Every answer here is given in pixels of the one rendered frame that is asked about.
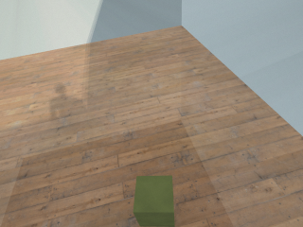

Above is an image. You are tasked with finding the carton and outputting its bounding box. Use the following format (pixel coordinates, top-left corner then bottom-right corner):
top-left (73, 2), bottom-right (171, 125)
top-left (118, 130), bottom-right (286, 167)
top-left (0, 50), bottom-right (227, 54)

top-left (133, 175), bottom-right (175, 227)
